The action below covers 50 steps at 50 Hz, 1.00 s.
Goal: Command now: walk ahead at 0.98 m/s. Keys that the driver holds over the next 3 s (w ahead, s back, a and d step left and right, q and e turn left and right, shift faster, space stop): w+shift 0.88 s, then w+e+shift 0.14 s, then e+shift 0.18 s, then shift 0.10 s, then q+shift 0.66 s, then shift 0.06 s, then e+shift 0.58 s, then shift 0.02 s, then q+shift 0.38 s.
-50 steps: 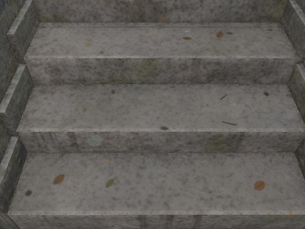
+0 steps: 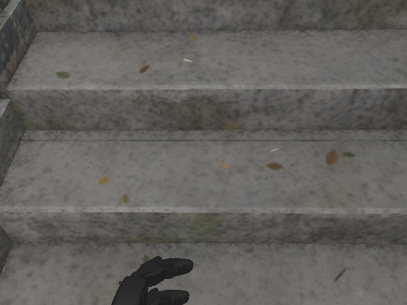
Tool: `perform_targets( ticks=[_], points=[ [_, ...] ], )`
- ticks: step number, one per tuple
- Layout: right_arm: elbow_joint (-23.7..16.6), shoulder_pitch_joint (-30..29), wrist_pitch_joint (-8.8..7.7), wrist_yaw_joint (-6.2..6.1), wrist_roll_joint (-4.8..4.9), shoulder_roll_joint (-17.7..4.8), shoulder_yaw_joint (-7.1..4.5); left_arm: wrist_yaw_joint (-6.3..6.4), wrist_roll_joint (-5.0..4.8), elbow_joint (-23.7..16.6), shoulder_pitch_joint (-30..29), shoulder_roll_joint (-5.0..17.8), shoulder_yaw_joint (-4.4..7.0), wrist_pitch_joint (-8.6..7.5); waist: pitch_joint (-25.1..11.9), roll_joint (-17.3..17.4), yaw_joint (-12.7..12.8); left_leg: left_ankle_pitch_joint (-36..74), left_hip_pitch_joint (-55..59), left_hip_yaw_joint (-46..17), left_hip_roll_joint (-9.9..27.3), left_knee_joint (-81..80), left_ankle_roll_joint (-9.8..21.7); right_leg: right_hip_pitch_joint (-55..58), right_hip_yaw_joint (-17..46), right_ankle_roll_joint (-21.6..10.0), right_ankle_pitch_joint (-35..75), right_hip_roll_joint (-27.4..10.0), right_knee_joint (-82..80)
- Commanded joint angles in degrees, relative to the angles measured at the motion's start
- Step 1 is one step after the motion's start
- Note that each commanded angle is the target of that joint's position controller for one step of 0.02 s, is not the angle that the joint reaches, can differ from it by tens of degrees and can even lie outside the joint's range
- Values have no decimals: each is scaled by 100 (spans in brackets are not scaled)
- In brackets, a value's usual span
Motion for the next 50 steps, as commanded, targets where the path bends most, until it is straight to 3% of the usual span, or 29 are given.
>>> perform_targets(
  ticks=[1, 2, 3, 4, 5, 7, 10, 15, 17, 18, 19, 20, 21, 22, 23, 24, 26, 27, 30, 34, 36, 38, 39, 40, 41, 43, 46, 48, 50],
  points=[
    [-818, -1115, 106, -151, -15, -2690, -631, 31, 30, 68, 1876, 1780, 762, 26, -1339, 1040, 1800, 10263, 86, -383, 1102, 2379, 852, 4357, -152, -185, -949, 561, -3278],
    [-1204, -1606, 92, -310, -156, -1956, -530, -62, 102, 722, 2736, 2505, 1000, 96, -829, 69, 1577, 7895, -1141, -1089, 716, 4415, 885, 5157, 1753, -401, -474, 309, -4465],
    [-1576, -1241, -128, -102, -311, -282, -206, -7, 194, 1500, 3638, 2890, 1124, 202, -900, -3605, 932, 169, -3886, -1718, -1341, 8037, 567, 6146, 5581, -1358, 178, -1281, -6701],
    [-1821, -1327, -422, 224, -129, -22, -204, 13, 267, 1691, 3392, 1369, 765, 113, -617, -2284, 607, -9, -5308, -2906, -1414, 10330, 892, 6001, 6844, -1308, -974, -1698, -7215],
    [-2520, -2458, -497, 352, 8, 170, -90, -121, 219, 1937, 3088, 757, 635, 78, 494, -1406, 334, 3, -6591, -2443, -1286, 11336, 1126, 5228, 5394, -1082, -992, -1633, -6549],
    [-2939, -2985, -381, 352, -119, 1005, 365, -322, 192, 2499, 2871, 221, 577, 91, 872, -227, -99, -107, -7648, -2171, -1027, 12247, 1165, 4676, 2764, -542, 490, -1084, -5920],
    [-2992, -2200, -16, 403, 163, 579, 431, -333, 385, 2385, 1512, 19, 473, 141, 924, -396, -1186, -376, -7105, -1508, -764, 12083, 796, 2796, 1051, -416, 852, -724, -6706],
    [-3950, -4055, -13, 113, -131, 279, 752, 9, -194, 2675, 2376, 820, 497, -76, 231, -224, -786, 537, -3835, 646, -229, 7373, 94, 1218, 28, -507, 2067, -409, -8549],
    [-3850, -4079, -126, 9, -127, -426, 357, 163, -137, 2812, 3289, 1616, 652, -289, -1552, -670, -741, -184, -1799, 1143, -964, 6639, 74, 3378, 61, -634, 9332, -541, -7436],
    [-3626, -3396, -51, 44, -166, -747, 175, 236, 47, 2736, 2993, 2610, 936, -196, -1574, -1742, -1196, -1911, -2571, 876, -946, 5787, 132, 5343, 347, -816, 11006, -1129, -6735],
    [-3411, -2686, -25, 134, -99, -968, 3, 320, 103, 2685, 2655, 2643, 1040, -19, -1531, -1981, -1528, -2344, -3057, 446, -901, 4707, 325, 6761, 634, -906, 11427, -1483, -5666],
    [-3063, -2000, -40, 217, -18, -1327, -158, 376, 180, 2470, 2267, 2516, 1062, 62, -1699, -1689, -1746, -1856, -2386, -460, -772, 3619, 520, 6884, 669, -1054, 11254, -1434, -4549],
    [-2413, -738, 47, 271, -263, -2023, -377, 308, 389, 2005, 1733, 2060, 1016, -107, -1757, 34, -1744, -1793, -851, -2511, -269, 2463, 852, 5217, 1165, -1169, 9012, -971, -2715],
    [-1771, 153, 237, 69, -357, -1904, -467, 22, 309, 1770, 1577, 699, 831, -326, -1493, 2697, -1490, -2114, 341, -6012, 1015, 237, 1933, 2062, 1677, -707, 1763, 983, 735],
    [-1467, -80, 171, 2, -420, -592, -154, -286, 43, 1353, 1135, 594, 843, -588, -566, 1342, -1145, -2849, -68, -6757, 1293, 72, 1799, 334, 2582, -923, 1108, 1101, 3459],
    [-1259, -417, 137, 78, -337, -75, -29, -424, -85, 572, 67, 144, 650, -666, 470, 640, -824, -2239, -890, -5293, 1208, 671, 1433, -983, 2343, -1121, 814, 1029, 4789],
    [-719, -567, 111, 302, -346, 581, 76, -454, 48, 262, 159, -600, 256, -520, 588, -887, -112, -601, -1367, -2808, 649, 1288, 674, -1637, 2178, -1171, 793, 723, 5152],
    [-769, -1113, 169, 312, -476, 664, 96, -459, -134, 251, 561, -654, 159, -442, 770, -644, 306, -338, -1984, -2277, 707, 1069, 546, -1789, 2079, -972, 562, 555, 5439],
    [-741, -1864, 147, 318, -424, 297, 125, -305, -194, -107, 417, -177, 47, -106, 1062, -459, 867, -457, -4059, -987, 285, -32, 442, -1017, 1054, -566, 586, 263, 4646],
    [-395, -605, -54, -76, 222, -373, 90, -163, 45, -997, -1271, -67, -314, -185, 229, -653, 393, 611, -5326, -566, 233, -1592, 512, 2591, -846, -65, 1501, -412, 180],
    [-266, 372, -309, -146, 156, -1350, -105, 7, -42, -858, -794, 687, 112, -319, -1576, 249, 489, 8056, -3197, -621, 431, -236, 650, 5079, -1220, -32, 117, 434, -825],
    [-504, -541, -45, -228, -198, -2248, -444, -124, -27, -174, 870, 1734, 705, -168, -1853, 1269, 1368, 9720, 143, -902, 957, 1992, 775, 4101, -305, -373, -1116, 481, -2915],
    [-865, -1066, -122, -242, -298, -2095, -511, -172, 86, 468, 1902, 2254, 890, -139, -1906, 588, 1439, 8858, -498, -1194, 828, 3343, 937, 5124, 1202, -537, -978, 291, -3847],
    [-1131, -853, -382, -23, -305, -814, -351, -74, 289, 1177, 2998, 2727, 1125, 41, -2099, -2347, 1021, 3415, -3294, -1449, -524, 6468, 625, 6880, 4853, -1874, -974, -1319, -5763],
    [-1190, -1132, -613, 190, -233, -362, -336, 58, 279, 1580, 3429, 2142, 1011, 103, -1894, -2295, 1090, 603, -4912, -2453, -1335, 9835, 510, 7011, 7242, -2174, -2279, -1854, -7149],
    [-2426, -2960, -678, 386, 7, 467, -47, -120, 171, 2260, 2861, 729, 726, -13, 428, -763, 437, -9, -7202, -2229, -1057, 11730, 907, 5565, 4810, -1305, -1410, -1583, -6306],
    [-2757, -2739, -369, 355, -1, 1161, 407, -317, 315, 2795, 2315, -133, 590, 29, 895, -135, -519, -777, -8168, -1831, -806, 12589, 958, 4558, 2229, -670, 221, -942, -6145],
    [-3071, -2509, -185, 287, 90, 952, 531, -285, 343, 2702, 1580, 3, 526, 117, 1203, -456, -1202, -1227, -8108, -1295, -329, 12444, 585, 3140, 1739, -638, -19, -836, -6830],
    [-3510, -2904, -203, 183, -148, 554, 621, -195, 122, 2582, 1224, 671, 605, 46, 1252, -417, -1345, -700, -7629, -698, 149, 11429, 117, 1992, 1601, -751, -346, -662, -7483]
  ],
)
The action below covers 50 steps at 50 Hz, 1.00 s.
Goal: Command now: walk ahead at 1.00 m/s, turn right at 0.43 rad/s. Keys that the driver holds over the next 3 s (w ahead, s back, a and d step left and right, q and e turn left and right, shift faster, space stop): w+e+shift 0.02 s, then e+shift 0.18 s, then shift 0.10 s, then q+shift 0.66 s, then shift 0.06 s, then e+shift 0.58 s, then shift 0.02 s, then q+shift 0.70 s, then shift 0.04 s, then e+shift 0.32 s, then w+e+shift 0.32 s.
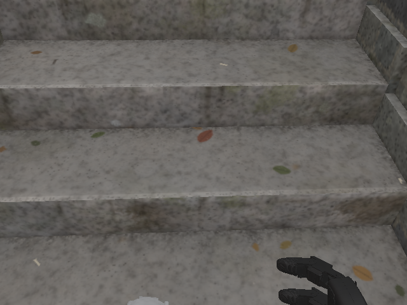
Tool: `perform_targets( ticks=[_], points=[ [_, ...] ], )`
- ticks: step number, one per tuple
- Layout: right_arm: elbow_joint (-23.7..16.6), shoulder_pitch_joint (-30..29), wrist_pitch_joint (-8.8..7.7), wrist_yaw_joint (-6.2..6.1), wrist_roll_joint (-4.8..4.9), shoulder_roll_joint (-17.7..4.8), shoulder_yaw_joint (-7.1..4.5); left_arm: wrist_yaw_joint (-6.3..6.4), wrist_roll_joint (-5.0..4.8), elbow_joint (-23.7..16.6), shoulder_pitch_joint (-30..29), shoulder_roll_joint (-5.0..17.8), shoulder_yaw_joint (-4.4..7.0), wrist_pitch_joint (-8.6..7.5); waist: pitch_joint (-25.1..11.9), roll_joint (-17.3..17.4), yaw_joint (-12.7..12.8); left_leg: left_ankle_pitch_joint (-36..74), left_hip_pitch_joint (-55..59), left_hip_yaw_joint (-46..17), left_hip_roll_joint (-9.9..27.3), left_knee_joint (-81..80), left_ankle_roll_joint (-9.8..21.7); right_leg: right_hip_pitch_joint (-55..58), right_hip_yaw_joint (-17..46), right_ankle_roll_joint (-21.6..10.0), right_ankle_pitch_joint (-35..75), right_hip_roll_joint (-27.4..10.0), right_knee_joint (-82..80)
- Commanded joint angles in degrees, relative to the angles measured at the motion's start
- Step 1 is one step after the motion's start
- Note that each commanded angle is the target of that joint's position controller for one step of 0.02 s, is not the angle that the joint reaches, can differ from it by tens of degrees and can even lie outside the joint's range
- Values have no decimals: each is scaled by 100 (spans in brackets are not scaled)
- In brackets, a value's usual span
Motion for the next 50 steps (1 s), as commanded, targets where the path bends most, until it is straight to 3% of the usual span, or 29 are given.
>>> perform_targets(
  ticks=[1, 3, 4, 6, 7, 8, 9, 10, 11, 14, 15, 18, 21, 22, 25, 27, 28, 29, 30, 32, 35, 37, 40, 41, 42, 43, 44, 46, 50],
  points=[
    [-955, -304, 9, -83, -310, 290, 474, 98, -328, -817, -1831, 97, -130, -267, 1477, 247, -977, 510, 688, 1067, 714, -1860, -593, -3228, 1185, -857, -91, -751, -2838],
    [-1351, -1080, -83, -298, -346, 116, 559, 324, -588, -715, -760, 531, 37, -399, 274, 497, -491, 848, 5586, 2082, 401, -5078, -814, -4402, 755, -935, 3399, -465, -3460],
    [-1211, -531, -104, -467, -269, -284, 266, 336, -490, -692, -448, 1007, 152, -464, -736, -37, -752, 137, 6871, 2235, -130, -5228, -914, -3290, 845, -931, 7366, -497, -2582],
    [-520, 1837, 89, -580, -292, -1667, -434, 341, -283, -1158, -1590, 2230, 611, -326, -1499, -1211, -1889, -1079, 6456, 900, 128, -7524, -782, -14, 1299, -493, 9930, -693, 103],
    [-67, 2777, 135, -522, -342, -2075, -660, 322, -245, -1552, -2067, 1815, 602, -345, -1865, -601, -1975, -120, 7222, -254, 564, -8676, -585, 57, 1407, -506, 8391, -533, 1366],
    [378, 2824, 287, -536, -419, -2444, -689, 224, 17, -2042, -2034, 394, 343, -560, -1582, 2681, -1130, 5153, 8224, -2750, 2166, -9894, 417, -2320, 1197, -122, 1189, 774, 4830],
    [51, 2708, 336, -595, -623, -1902, -653, -10, -123, -2018, -1321, 246, 378, -784, -2398, 2437, -994, 5084, 8504, -4646, 3167, -10600, 1206, -3403, 2060, -57, 251, 895, 7569],
    [153, 2205, 400, -579, -352, -1445, -629, -35, -378, -2510, -2091, 136, 384, -638, -1296, 1790, -784, 3615, 8057, -3921, 3168, -10613, 1127, -4525, 1331, -17, -112, 551, 8771],
    [598, 2011, 437, -573, -102, -827, -553, 16, -314, -2976, -2628, -108, 230, -428, -52, 1266, -538, 2412, 7263, -2422, 2611, -10517, 538, -5324, 762, -81, -58, 159, 9047],
    [1245, 1310, 556, -501, -224, 118, -450, 55, -484, -3097, -1923, -325, 94, 33, 1138, 171, 448, 964, 4890, 73, 1762, -10811, -403, -4370, 921, -114, 654, -295, 8231],
    [1265, 1203, 576, -472, -243, 79, -477, 87, -556, -3145, -1873, -406, 52, 107, 1320, 267, 479, 1304, 4676, 589, 1722, -11054, -446, -4324, 917, -83, 743, -271, 7948],
    [1466, 1297, 452, -438, -395, -380, -511, 148, -268, -3132, -2117, -713, -186, 76, 1033, 312, 569, 3254, 4312, 1552, 1315, -11326, -319, -3604, 402, 90, 1787, -233, 6102],
    [1392, 1362, 578, -495, -70, -1363, -744, 83, 80, -3597, -3159, -408, -276, 3, 324, 215, 405, 3874, 4826, 1434, 1212, -11932, -52, -2087, -420, 158, 1667, -651, 3813],
    [1530, 1996, 742, -504, -58, -1215, -709, 107, 144, -3523, -3382, 57, -118, -79, 53, -84, 161, 4921, 6005, 1579, 807, -11397, -33, -2161, -770, 158, 1118, -302, 3300],
    [1357, 2389, 810, -612, -91, -2084, -981, 307, -92, -3625, -3598, 511, 88, -134, -137, 1403, 67, 6094, 7663, 289, 999, -10159, -139, -863, -419, 416, 1184, 8, -1080],
    [975, 2186, 574, -588, 38, -1509, -954, 388, -86, -2925, -2644, 1142, 358, -2, 65, 851, 200, 2969, 6457, 453, 395, -8276, -790, 1097, 134, 578, 4743, -665, -3059],
    [926, 2363, 323, -441, -141, -571, -782, 519, 137, -2651, -2090, 1419, 394, 160, -80, -847, 143, -2268, 2455, 503, -260, -5850, -990, 4073, 789, 203, 9273, -1720, -830],
    [803, 2654, 115, -354, -29, -385, -759, 546, 437, -2727, -1224, 1492, 465, 305, -1352, -1268, 412, -3156, 1229, -314, -456, -3021, -1172, 4538, 1217, -885, 11856, -3269, 359],
    [703, 2266, 141, -357, 215, -963, -879, 463, 385, -2783, -1202, 1322, 509, 414, -1618, -840, 744, -3059, 597, -316, -461, -1695, -1272, 4430, 1023, -1215, 10863, -3473, -84],
    [-18, 952, 417, -594, 376, -805, -772, 494, -54, -2752, -2152, 1039, 512, 433, -608, -1238, 435, -2799, -706, 394, 184, -1215, -1570, 4103, 669, -898, 7124, -2968, -986],
    [-842, 582, 869, -513, 106, -396, -472, 790, -307, -2617, -3292, 602, 361, 528, 826, -1237, -726, -2471, 563, 626, 772, -2770, -1571, 1134, -363, -52, 5748, -2434, -1967],
    [-844, 1048, 709, -405, 70, -292, -308, 886, -180, -2852, -4195, 1498, 632, 704, 344, -1123, -1090, -2088, 2972, 1477, 502, -5961, -1332, -113, -1261, -60, 5994, -1511, -2038],
    [-33, 3143, 804, -323, -172, -1348, -749, 668, -354, -3058, -4028, 1797, 692, 475, -1373, -897, -1317, -424, 5276, 1465, -352, -6251, -471, 848, -1094, -410, 10083, -1972, 83],
    [39, 3556, 863, -365, -288, -1899, -996, 578, -477, -3213, -4208, 1629, 652, 384, -1474, -49, -1658, -169, 6346, -148, -253, -7746, 224, -348, -576, 8, 7698, -1640, 1852],
    [-291, 2653, 850, -503, -392, -2698, -1223, 367, -218, -3323, -3513, 999, 468, 285, -1629, 2671, -840, 269, 6961, -3960, 960, -10452, 1211, -1911, 5, 357, 633, 136, 4115],
    [-828, 1678, 772, -579, -439, -2482, -1127, 103, -138, -2943, -2801, 1101, 499, 65, -2037, 1905, -516, -1312, 6726, -5366, 1519, -11019, 1254, -2151, 1498, 237, 244, 333, 6333],
    [-891, 1499, 732, -593, -290, -2055, -1000, -20, -245, -3127, -3384, 1049, 495, 41, -1350, 1200, -672, -1644, 6065, -4758, 1320, -10822, 828, -2718, 1422, 197, 584, 276, 7288],
    [-529, 1329, 782, -518, -67, -1809, -990, 146, -98, -3469, -3502, 546, 312, -10, 370, 123, -157, -1692, 4919, -3238, 686, -10519, 193, -3357, 1059, 213, 818, 97, 7530],
    [-583, 859, 790, -529, 54, -1241, -835, 384, -213, -3571, -2586, 604, 277, 38, 800, 458, 200, -474, 4781, -1709, 233, -10336, -21, -3754, 832, 316, 1082, -47, 7799]
  ],
)
Over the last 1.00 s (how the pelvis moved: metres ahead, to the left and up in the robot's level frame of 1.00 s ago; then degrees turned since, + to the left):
0.76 -0.03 0.43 -2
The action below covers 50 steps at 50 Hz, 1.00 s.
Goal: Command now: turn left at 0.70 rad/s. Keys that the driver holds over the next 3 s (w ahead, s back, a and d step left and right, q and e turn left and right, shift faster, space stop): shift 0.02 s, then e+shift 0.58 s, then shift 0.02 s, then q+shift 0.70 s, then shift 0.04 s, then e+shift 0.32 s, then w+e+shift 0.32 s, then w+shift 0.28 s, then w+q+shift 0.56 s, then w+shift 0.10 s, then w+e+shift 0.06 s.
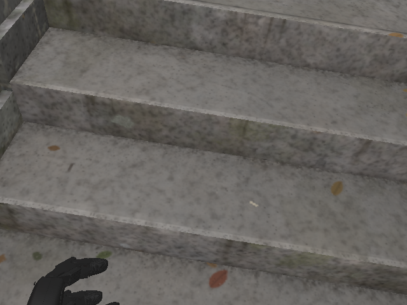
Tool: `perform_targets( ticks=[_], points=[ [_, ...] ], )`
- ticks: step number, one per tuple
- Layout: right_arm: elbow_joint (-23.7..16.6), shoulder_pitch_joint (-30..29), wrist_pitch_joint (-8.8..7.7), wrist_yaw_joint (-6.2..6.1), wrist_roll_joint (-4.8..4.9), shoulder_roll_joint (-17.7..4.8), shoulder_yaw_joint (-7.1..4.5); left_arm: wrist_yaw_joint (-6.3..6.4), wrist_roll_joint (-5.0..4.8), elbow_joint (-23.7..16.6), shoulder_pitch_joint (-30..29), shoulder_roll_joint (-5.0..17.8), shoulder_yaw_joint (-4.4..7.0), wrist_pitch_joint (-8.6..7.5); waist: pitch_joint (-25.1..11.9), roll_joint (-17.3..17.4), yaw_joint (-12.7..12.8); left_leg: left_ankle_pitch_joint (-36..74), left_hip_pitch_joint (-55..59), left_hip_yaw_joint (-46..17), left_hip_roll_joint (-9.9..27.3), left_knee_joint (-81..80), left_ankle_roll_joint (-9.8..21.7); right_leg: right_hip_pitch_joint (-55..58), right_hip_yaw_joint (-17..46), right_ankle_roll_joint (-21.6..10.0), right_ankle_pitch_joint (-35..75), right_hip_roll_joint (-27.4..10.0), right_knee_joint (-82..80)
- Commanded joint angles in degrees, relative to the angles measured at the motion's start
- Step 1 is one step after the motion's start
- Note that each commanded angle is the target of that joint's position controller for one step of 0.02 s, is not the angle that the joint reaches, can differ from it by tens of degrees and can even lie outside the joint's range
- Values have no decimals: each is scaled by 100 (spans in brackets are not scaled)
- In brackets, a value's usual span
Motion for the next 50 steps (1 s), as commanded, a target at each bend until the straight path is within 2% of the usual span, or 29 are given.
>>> perform_targets(
  ticks=[1, 3, 5, 8, 9, 12, 14, 19, 22, 24, 25, 26, 27, 28, 29, 30, 31, 32, 33, 34, 35, 38, 39, 41, 42, 44, 45, 47, 50],
  points=[
    [-505, -510, -80, -50, 96, -402, -133, 212, 50, -296, 683, 10, -39, -47, -86, 546, 366, 87, 884, -1967, 861, -2368, 415, -1083, -83, 86, 175, -217, 170],
    [-516, -526, 37, -134, -2, -433, -100, 396, 100, -337, 762, 22, -48, 8, -128, 690, 364, 1079, 826, -1218, 750, -2409, 362, -974, -638, 215, 463, -284, -380],
    [-439, -443, 1, -189, -304, -376, -35, 488, 27, -252, 756, -51, 40, 35, -321, 1201, 204, 2094, 947, -1250, 1140, -2501, 603, -1089, -833, 418, 580, -181, 709],
    [-26, 280, 1, -195, -328, -65, 69, 586, -214, -60, 929, -266, -24, 47, -186, 1182, -166, 1124, 1510, -1335, 1449, -2698, 768, -1882, -57, 517, 264, 105, 992],
    [104, 513, -22, -207, -337, -151, 44, 596, -268, -19, 817, -332, -50, 69, -131, 1313, -373, 1082, 1972, -1565, 1769, -2847, 871, -2511, 205, 546, -54, 332, 1718],
    [-78, 86, -144, -355, -194, -432, -24, 535, -168, -278, 546, 77, 16, 123, -127, 1115, -231, 1464, 3276, -1597, 2304, -2969, 810, -3735, 807, 784, -705, 277, 2069],
    [-128, 0, -108, -412, -171, -537, -58, 423, -37, -424, 465, -16, -69, 171, -260, 745, -157, 2465, 3800, -1481, 2580, -2996, 892, -4097, 717, 903, -1041, 110, 2126],
    [-82, -373, -111, -451, 13, -754, -122, 337, -157, -825, 642, -98, -165, 332, -62, 883, 166, 3745, 3037, -425, 2461, -3343, 788, -3238, 198, 1167, -933, -440, 1128],
    [170, -78, 78, -493, 108, -1011, -242, 269, -20, -1226, 259, -335, -331, 345, -195, 975, 160, 2871, 3563, -87, 2439, -3459, 646, -3511, -375, 1095, -688, -1085, -520],
    [240, 203, 131, -451, -11, -1200, -365, 238, -73, -1339, -143, -586, -400, 242, -369, 1125, -18, 2789, 3724, 96, 2468, -3518, 577, -3042, -532, 821, -646, -1382, -1600],
    [349, 259, 250, -364, 184, -1439, -475, 159, -14, -1424, -318, -785, -525, 273, -305, 1526, 53, 3179, 3192, 247, 2609, -4121, 619, -2035, -814, 419, -1912, -1300, -2813],
    [290, 179, 307, -280, 257, -1559, -518, 93, -71, -1365, -146, -544, -449, 243, -142, 1377, 113, 3430, 2896, 539, 2568, -4194, 516, -1202, -1145, 253, -1978, -1218, -3308],
    [352, 88, 293, -224, 205, -1581, -575, 60, -86, -1136, 144, -223, -306, 224, -261, 1289, 219, 3779, 3061, 826, 2591, -4064, 469, -651, -1384, 22, -1810, -1080, -3863],
    [552, 196, 174, -150, 191, -1466, -537, 13, -84, -843, 606, 103, -142, 194, -329, 1023, 297, 5348, 3061, 1217, 2297, -3744, 408, 191, -2012, -196, -858, -475, -4629],
    [512, 392, 9, -48, 16, -1102, -366, 7, -159, -486, 1750, 706, 156, 120, -1063, 1053, 600, 7613, 2884, 1415, 1834, -2301, 176, 1736, -1295, -668, -409, 12, -5038],
    [65, -124, -72, -40, -16, -983, -258, 89, -80, -397, 2620, 1766, 549, 43, -2050, -1003, 1057, 5843, 1065, 1258, 874, 114, -522, 3508, 1615, -1540, 710, -1055, -5968],
    [79, -584, -187, 153, -132, -905, -227, 208, 242, -577, 2276, 1900, 554, 35, -3155, -2094, 950, 44, 273, -62, 16, 2680, -666, 4150, 4158, -2045, -74, -1791, -7881],
    [276, -323, -256, 320, 22, -676, -164, 181, 410, -634, 1985, 1369, 333, -62, -3380, -1093, 839, 77, -93, -863, 453, 3913, -553, 3894, 3846, -1497, -1391, -2057, -8022],
    [246, -403, -190, 347, 144, -406, -102, 190, 179, -542, 1911, 790, 203, -50, -2670, -610, 775, 143, -505, -606, 525, 4186, -556, 3303, 3317, -1251, -1932, -1850, -7808],
    [262, -404, -139, 259, 136, -213, -6, 188, 100, -305, 1841, 493, 134, 40, -1560, -251, 637, 164, -867, -392, 673, 4162, -644, 2634, 2470, -962, -1573, -1778, -7717],
    [384, -290, -90, 143, 153, -260, -20, 212, 138, -134, 1648, 199, 81, 64, -1125, -128, 504, 323, -831, -615, 708, 4102, -673, 2087, 1835, -745, -1533, -1708, -7452],
    [281, -253, -64, -4, 109, -561, -150, 331, 373, 41, 1263, 312, 152, 59, -280, -160, 296, 829, -933, -897, 384, 4810, -768, 1144, 1402, -669, -944, -2092, -7723],
    [230, -142, -91, -92, 73, -565, -178, 396, 403, -36, 1133, 346, 193, 67, -266, -236, 178, 1004, -1205, -893, 316, 5016, -878, 1172, 1241, -699, -683, -2261, -7855],
    [211, 293, 127, -217, -36, -656, -226, 506, 318, -22, 1092, 194, 124, 186, -191, -493, -47, 1252, -1442, -711, 324, 4595, -1050, 1398, 449, -452, -1014, -2128, -8019],
    [188, 320, 239, -255, -84, -640, -250, 552, 358, -42, 1078, 141, 110, 222, -140, -530, -58, 1255, -1384, -522, 396, 4374, -1131, 1371, 126, -408, -1245, -2109, -8143],
    [-24, -174, 363, -377, -40, -260, -115, 655, 369, -60, 1247, 240, 145, 303, 304, -983, 130, 632, -1648, -148, 416, 4049, -1356, 1408, -386, -712, -777, -2174, -8676],
    [-94, -127, 415, -382, -52, -272, -123, 707, 316, -107, 1311, 294, 161, 340, 272, -857, 126, 643, -1719, -92, 433, 4210, -1416, 1552, -453, -782, -780, -2285, -8720],
    [-20, 67, 470, -314, 39, -400, -228, 607, 427, -191, 1280, 462, 276, 230, 57, -703, 141, 448, -1742, -144, 604, 4851, -1371, 1952, -539, -986, 150, -2669, -8830],
    [-133, -80, 504, -249, -15, -261, -195, 611, 309, -230, 1060, 552, 331, 253, 82, -394, -2, 863, -1864, -105, 914, 4142, -1227, 2302, -957, -929, 1, -2597, -8844]
  ],
)
Over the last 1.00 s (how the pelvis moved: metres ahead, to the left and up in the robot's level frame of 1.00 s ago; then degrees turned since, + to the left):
0.42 -0.01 0.27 12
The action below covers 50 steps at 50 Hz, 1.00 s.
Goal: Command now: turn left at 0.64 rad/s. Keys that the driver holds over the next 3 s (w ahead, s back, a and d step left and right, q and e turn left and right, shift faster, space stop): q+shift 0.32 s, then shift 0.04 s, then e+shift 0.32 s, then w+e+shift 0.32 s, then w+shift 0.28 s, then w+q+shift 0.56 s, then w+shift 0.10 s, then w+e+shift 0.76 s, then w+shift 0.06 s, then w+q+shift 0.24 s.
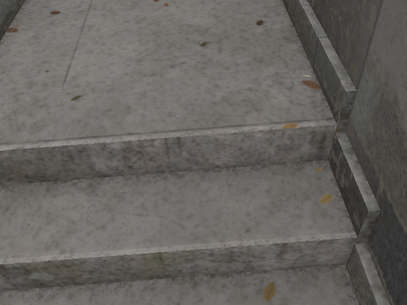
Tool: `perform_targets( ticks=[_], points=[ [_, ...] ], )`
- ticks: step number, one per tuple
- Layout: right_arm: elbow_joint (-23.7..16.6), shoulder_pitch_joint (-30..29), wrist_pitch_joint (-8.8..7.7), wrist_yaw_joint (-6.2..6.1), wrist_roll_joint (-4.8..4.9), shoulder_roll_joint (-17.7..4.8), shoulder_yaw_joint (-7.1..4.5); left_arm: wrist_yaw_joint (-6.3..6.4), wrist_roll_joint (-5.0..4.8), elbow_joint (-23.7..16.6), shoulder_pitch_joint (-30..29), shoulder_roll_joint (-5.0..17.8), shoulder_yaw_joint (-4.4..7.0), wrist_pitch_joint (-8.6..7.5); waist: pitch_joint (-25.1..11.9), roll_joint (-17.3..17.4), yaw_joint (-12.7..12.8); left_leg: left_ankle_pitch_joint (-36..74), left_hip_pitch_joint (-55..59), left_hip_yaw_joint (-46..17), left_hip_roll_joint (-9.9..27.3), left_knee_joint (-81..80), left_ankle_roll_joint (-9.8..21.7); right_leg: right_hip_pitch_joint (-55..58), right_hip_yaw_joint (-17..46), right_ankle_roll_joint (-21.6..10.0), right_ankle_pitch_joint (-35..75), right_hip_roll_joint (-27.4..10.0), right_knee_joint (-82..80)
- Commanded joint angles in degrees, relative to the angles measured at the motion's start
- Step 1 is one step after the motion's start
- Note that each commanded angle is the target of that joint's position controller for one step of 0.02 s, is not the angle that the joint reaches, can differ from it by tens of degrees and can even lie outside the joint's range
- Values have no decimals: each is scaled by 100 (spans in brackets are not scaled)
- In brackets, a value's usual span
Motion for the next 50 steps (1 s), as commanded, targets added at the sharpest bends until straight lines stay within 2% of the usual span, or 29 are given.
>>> perform_targets(
  ticks=[1, 3, 5, 8, 10, 11, 12, 13, 14, 15, 16, 18, 21, 25, 28, 31, 34, 36, 38, 39, 40, 41, 42, 43, 44, 45, 47, 49, 50],
  points=[
    [-516, -204, -55, 100, -35, -215, -41, 67, -138, -483, -497, 1002, 354, -25, 53, -751, -179, 214, -6, -87, 589, -934, 95, 195, 670, -707, 401, -1319, -1974],
    [-543, -177, -217, 77, 77, -153, -47, 51, -288, -517, -904, 892, 273, -36, -382, -1021, -150, 594, 1329, 1020, 363, -2396, 239, 50, 171, -685, -540, -778, -1973],
    [-801, -609, -216, 249, 186, -160, -109, 24, -338, -513, -992, 1222, 400, -28, -124, -1197, -63, 9, 1586, 988, 658, -3230, 389, 256, 248, -748, -997, -1114, -2355],
    [-950, -663, -298, 560, 288, -367, -177, -46, -400, -275, -806, 1517, 524, 28, -100, -737, -108, -800, 2150, 1165, 571, -4786, 753, 856, 341, -741, -948, -1395, -2317],
    [-902, -190, -269, 600, 203, -496, -314, -206, -520, -93, -1031, 1385, 492, 114, 85, -469, -302, -644, 2482, 1212, 497, -6080, 1105, 1046, 85, -520, -338, -1174, -1548],
    [-871, 142, -239, 577, 178, -705, -405, -292, -634, 78, -750, 1201, 464, 137, 240, 60, -262, -623, 2855, 894, 302, -6771, 1304, 921, -217, -358, 166, -822, -631],
    [-932, 548, -322, 529, 200, -1205, -564, -283, -549, 63, -644, 1020, 446, 159, 223, 1194, -358, 1455, 3759, -267, 607, -7051, 1632, -154, -323, -56, -413, -448, 1088],
    [-1043, 655, -454, 445, 168, -1710, -680, -209, -233, -462, -1135, 820, 378, 70, 203, 2788, -141, 1852, 4252, -3030, 1508, -7430, 2542, -2173, 50, 607, -1873, 851, 2630],
    [-1127, 580, -653, 422, 46, -1222, -524, -236, -285, -388, -1242, 863, 409, -38, -502, 1924, -82, 1707, 4532, -3563, 1691, -7562, 2829, -2225, 1411, 661, -2001, 985, 4105],
    [-1199, 216, -743, 365, -27, -1096, -451, -271, -462, -199, -955, 830, 437, -127, -681, 1342, 115, 1513, 4581, -3122, 1691, -7438, 2644, -2336, 1793, 636, -1709, 830, 4703],
    [-1258, -9, -739, 338, -10, -1153, -460, -342, -360, -402, -1388, 663, 352, -222, -590, 450, 39, 960, 4534, -2693, 1472, -7272, 2439, -2587, 1873, 577, -1031, 785, 4696],
    [-1455, -311, -724, 230, 78, -924, -332, -222, -362, -409, -1317, 727, 356, -245, -611, 409, 199, 1225, 4314, -2318, 1401, -7046, 2346, -2769, 1800, 539, -288, 726, 4816],
    [-1626, -605, -668, 271, -178, -544, -38, -260, -381, -60, -755, 837, 376, -146, -1148, 251, 219, 3176, 4327, -1510, 1458, -6799, 2387, -2273, 1545, 784, -77, 731, 5293],
    [-1141, -399, -665, 371, -330, 157, 280, -312, -559, 412, -66, 344, 235, 35, -878, 484, 226, 3568, 3670, -285, 1257, -6811, 2281, -1051, 1670, 848, 241, 615, 3854],
    [-1068, -601, -629, 378, -317, 106, 247, -429, -527, 485, -105, 175, 181, 4, -637, 768, 122, 3463, 3555, 69, 1322, -7070, 1959, -214, 1300, 770, -100, 585, 1746],
    [-1359, -956, -513, 212, -304, -542, -5, -407, -610, 220, -489, 643, 300, -50, -626, 738, -94, 4456, 4414, -307, 1837, -6898, 2080, -614, 1212, 700, -729, 599, 1399],
    [-1348, -939, -320, 57, -130, -551, -66, -359, -572, 273, -90, 495, 252, -81, -415, 675, -72, 4484, 4824, -424, 2047, -6713, 2287, -954, 1163, 557, -946, 549, 880],
    [-1207, -961, -414, 88, -8, -671, -177, -374, -588, 384, 277, 264, 244, -60, -285, 510, 112, 1339, 4296, -197, 1830, -7055, 2036, -461, 796, 56, -640, 644, 171],
    [-1188, -1294, -561, 157, 104, -474, -202, -405, -467, 585, 832, 647, 441, -69, 20, 339, 440, -2180, 3226, 93, 1236, -7090, 1646, 510, 835, -582, -478, 881, -487],
    [-1315, -1791, -665, 231, 162, -119, -69, -336, -437, 778, 1441, 808, 509, -101, 163, -8, 762, -2066, 2530, 446, 907, -6238, 1378, 1084, 1460, -884, -396, 587, -984],
    [-1398, -2254, -833, 303, 93, 413, 95, -336, -471, 861, 1948, 1080, 583, -171, -39, -1345, 888, -1507, 1631, 1419, 121, -4106, 770, 1752, 2972, -1362, 196, -120, -1775],
    [-1524, -2115, -978, 317, 294, 401, 106, -365, -524, 691, 2122, 1527, 714, -350, 6, -2395, 1039, -1802, 539, 524, -529, -2161, 443, 1818, 6230, -2516, -2054, -1122, -3287],
    [-1356, -2185, -1155, 403, 430, 261, 46, -325, -479, 563, 1505, 1349, 620, -515, 334, -1698, 864, -1313, -451, -207, -148, -529, 351, 1894, 6507, -2547, -3226, -1268, -3437],
    [-1387, -2298, -1336, 499, 415, 281, 102, -297, -428, 564, 1267, 1387, 582, -587, 530, -1344, 767, -816, -1215, -375, -63, 534, 386, 2047, 6105, -2419, -2566, -1211, -3231],
    [-1240, -2032, -1417, 586, 184, 295, 112, -363, -339, 543, 1507, 1198, 514, -541, 280, -573, 745, -550, -1413, -229, -126, 876, 422, 2378, 5555, -2313, -1742, -886, -2934],
    [-1175, -1880, -1461, 652, 16, 222, 86, -376, -387, 661, 1614, 957, 443, -495, 243, -135, 674, -462, -1582, -75, -120, 1101, 467, 2578, 4897, -2121, -977, -602, -2635],
    [-1220, -2082, -1431, 690, -64, 371, 157, -381, -481, 808, 2097, 576, 325, -411, 311, -4, 752, -653, -2069, 361, -92, 1708, 440, 2635, 4221, -1961, -883, -260, -2455],
    [-1484, -2109, -1399, 634, 39, 527, 271, -375, -564, 856, 2033, 719, 367, -403, 660, -556, 544, -1407, -2696, 320, 284, 2238, 388, 2134, 4205, -1804, -860, -350, -2447],
    [-1607, -2211, -1344, 609, -49, 645, 365, -352, -570, 862, 2083, 493, 294, -444, 861, -770, 589, -1830, -3270, 227, 344, 2911, 405, 1867, 4183, -1722, -706, -392, -2406]
  ],
)
Over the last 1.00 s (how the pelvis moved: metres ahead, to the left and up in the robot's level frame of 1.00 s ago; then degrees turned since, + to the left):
0.22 -0.20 0.19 -11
